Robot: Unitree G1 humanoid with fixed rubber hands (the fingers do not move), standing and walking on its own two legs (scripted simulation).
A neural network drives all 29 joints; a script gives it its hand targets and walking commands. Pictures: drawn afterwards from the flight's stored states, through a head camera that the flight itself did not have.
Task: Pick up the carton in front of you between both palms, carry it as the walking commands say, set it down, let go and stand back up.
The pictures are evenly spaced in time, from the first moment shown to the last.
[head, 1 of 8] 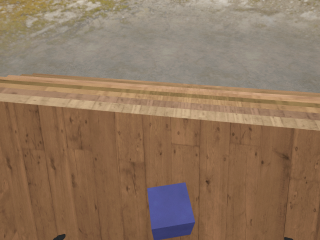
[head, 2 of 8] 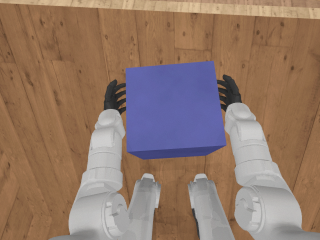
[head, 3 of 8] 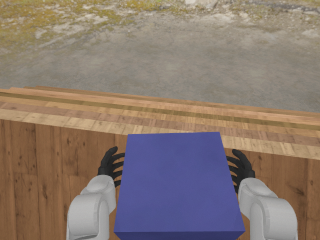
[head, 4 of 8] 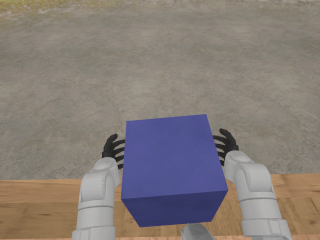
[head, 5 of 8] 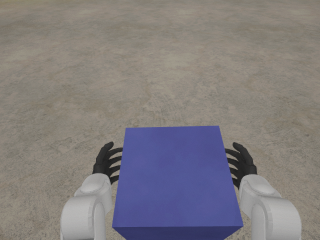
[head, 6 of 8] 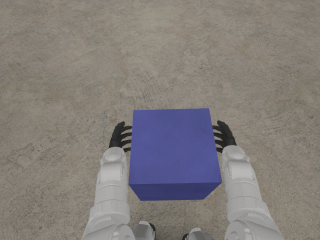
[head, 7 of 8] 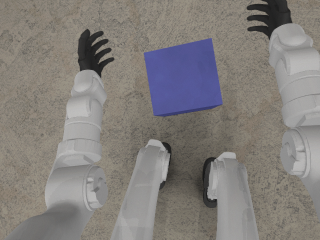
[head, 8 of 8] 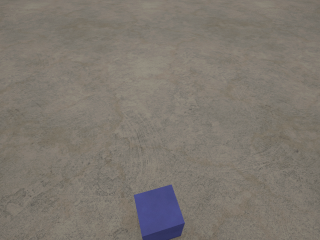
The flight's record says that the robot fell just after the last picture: no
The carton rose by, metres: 0.69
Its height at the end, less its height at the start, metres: -1.59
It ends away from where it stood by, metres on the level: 5.69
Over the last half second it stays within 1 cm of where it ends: yes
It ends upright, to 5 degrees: yes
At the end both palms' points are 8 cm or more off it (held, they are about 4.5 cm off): yes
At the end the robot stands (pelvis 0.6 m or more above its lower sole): yes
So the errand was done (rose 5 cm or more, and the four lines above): yes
